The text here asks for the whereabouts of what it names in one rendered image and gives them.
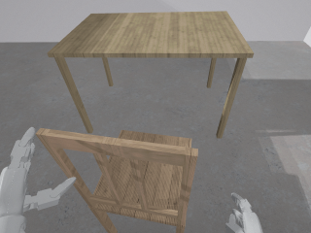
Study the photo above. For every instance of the table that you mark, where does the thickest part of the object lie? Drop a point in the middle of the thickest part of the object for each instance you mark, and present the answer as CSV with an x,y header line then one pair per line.
x,y
211,34

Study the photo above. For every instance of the chair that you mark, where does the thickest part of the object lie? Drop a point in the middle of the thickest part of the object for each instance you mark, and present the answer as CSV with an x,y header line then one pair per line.
x,y
147,176

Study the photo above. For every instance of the robot left hand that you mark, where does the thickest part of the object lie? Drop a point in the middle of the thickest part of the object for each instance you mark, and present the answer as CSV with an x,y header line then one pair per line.
x,y
14,182

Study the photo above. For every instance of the robot right hand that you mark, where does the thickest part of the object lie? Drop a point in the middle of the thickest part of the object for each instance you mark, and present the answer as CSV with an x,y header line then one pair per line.
x,y
247,219

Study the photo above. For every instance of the robot left forearm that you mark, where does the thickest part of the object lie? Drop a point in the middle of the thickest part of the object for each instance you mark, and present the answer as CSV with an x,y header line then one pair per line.
x,y
13,224

